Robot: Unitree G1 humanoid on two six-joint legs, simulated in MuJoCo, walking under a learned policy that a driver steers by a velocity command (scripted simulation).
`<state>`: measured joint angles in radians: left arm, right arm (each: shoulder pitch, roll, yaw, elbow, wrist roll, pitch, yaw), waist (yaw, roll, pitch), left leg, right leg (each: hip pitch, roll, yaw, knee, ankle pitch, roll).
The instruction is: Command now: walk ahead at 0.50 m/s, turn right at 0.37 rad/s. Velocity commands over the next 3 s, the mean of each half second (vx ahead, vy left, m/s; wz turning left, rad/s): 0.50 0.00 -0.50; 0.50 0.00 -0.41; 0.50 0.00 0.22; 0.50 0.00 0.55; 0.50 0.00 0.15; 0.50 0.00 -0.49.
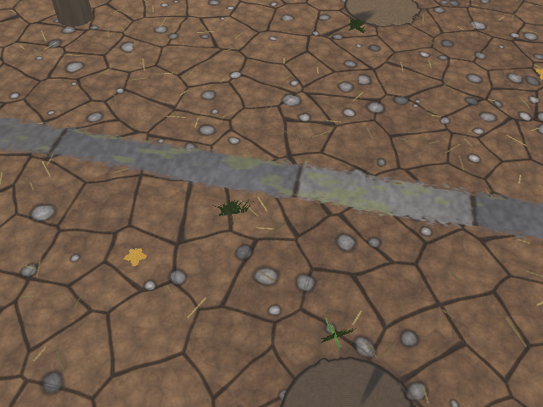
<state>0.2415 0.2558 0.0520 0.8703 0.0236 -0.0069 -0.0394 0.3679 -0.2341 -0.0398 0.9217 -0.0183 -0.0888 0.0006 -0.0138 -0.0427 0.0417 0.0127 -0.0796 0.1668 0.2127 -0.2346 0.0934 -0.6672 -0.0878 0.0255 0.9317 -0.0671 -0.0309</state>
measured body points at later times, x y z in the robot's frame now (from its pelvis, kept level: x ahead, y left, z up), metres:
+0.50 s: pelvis +0.27 -0.06 +0.00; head +0.30 -0.08 +0.45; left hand +0.37 +0.21 -0.13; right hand +0.36 -0.34 -0.11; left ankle +0.42 +0.09 -0.67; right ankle +0.23 -0.09 -0.74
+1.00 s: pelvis +0.54 -0.10 +0.00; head +0.57 -0.10 +0.45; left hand +0.78 +0.06 -0.12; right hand +0.43 -0.35 -0.12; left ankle +0.57 -0.01 -0.74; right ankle +0.52 -0.25 -0.68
